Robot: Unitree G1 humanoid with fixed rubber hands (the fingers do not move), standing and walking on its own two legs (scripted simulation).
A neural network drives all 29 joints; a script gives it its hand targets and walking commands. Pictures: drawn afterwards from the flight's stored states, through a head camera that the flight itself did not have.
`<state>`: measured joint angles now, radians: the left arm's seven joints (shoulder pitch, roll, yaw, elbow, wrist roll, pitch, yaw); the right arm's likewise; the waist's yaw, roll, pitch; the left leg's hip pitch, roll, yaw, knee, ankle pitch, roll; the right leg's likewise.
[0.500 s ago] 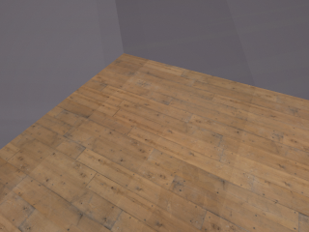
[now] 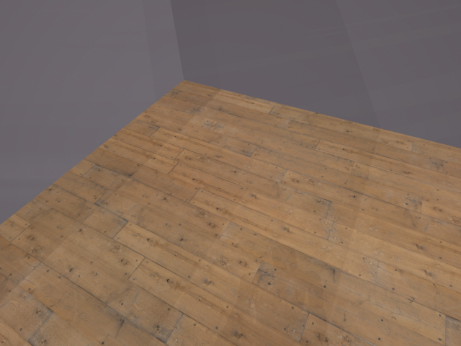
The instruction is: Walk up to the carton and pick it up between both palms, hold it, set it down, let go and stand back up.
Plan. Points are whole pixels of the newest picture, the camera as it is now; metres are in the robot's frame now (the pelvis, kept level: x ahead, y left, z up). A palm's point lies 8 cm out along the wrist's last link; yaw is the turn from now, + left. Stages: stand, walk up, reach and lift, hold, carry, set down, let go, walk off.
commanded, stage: stand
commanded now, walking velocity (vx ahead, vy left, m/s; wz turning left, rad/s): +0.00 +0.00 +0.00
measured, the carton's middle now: out of the picture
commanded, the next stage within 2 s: walk up in 0.54 s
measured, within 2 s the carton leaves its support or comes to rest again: neither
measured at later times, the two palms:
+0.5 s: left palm out of the picture -0.02 +0.19 -0.15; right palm out of the picture -0.02 -0.19 -0.15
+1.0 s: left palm out of the picture +0.03 +0.24 -0.17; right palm out of the picture -0.02 -0.22 -0.15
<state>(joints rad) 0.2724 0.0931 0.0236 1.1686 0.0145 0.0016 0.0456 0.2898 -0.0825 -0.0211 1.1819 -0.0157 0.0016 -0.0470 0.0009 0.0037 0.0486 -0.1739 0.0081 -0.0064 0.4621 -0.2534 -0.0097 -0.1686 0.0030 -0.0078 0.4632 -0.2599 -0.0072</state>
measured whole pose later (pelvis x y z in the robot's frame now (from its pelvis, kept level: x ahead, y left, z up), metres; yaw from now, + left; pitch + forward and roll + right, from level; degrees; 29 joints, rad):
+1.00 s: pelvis -0.01 +0.02 -0.02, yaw -8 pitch +2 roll +1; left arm 0.22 0.15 0.07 1.07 0.01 0.04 0.04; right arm 0.23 -0.16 -0.06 1.05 0.00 0.00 -0.08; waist 0.02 -0.07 0.07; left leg -0.33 0.02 0.14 0.65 -0.36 0.03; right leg -0.42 0.02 0.13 0.75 -0.37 0.01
